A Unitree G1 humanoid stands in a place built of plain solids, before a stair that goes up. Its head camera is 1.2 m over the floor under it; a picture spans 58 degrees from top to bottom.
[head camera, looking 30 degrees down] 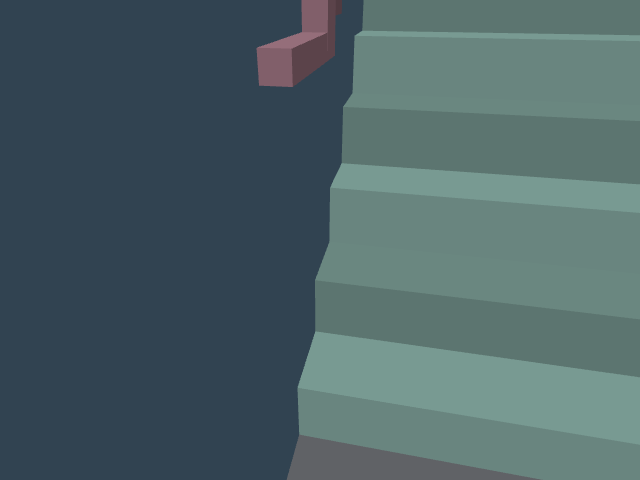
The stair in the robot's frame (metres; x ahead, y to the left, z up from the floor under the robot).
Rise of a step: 0.21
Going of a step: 0.24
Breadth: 1.24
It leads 12 degrees to the right of straight ahead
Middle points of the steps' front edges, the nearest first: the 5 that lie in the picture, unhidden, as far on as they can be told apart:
0.75 -0.49 0.21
0.99 -0.54 0.42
1.22 -0.59 0.63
1.46 -0.64 0.84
1.69 -0.69 1.05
